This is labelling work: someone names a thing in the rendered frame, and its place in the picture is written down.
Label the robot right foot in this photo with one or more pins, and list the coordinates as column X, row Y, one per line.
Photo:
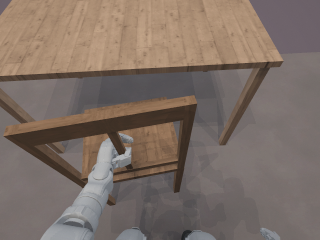
column 185, row 234

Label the chair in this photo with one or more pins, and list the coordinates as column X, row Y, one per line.
column 155, row 149

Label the table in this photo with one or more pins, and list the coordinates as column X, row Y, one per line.
column 59, row 39

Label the left robot hand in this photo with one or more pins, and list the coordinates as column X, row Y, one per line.
column 107, row 152

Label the left robot forearm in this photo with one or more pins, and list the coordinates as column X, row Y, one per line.
column 90, row 203

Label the left robot thigh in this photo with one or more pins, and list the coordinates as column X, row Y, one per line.
column 131, row 234

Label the right robot hand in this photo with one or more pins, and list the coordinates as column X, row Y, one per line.
column 269, row 235

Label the robot left upper arm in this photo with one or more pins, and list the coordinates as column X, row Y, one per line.
column 68, row 232

